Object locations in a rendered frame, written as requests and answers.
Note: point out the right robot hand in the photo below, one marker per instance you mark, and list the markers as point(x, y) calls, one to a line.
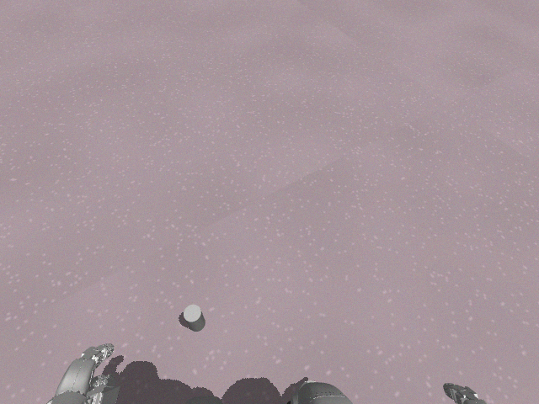
point(462, 395)

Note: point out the left robot hand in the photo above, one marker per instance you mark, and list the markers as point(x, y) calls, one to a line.
point(79, 378)

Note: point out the can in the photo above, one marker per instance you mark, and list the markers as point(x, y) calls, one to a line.
point(194, 318)

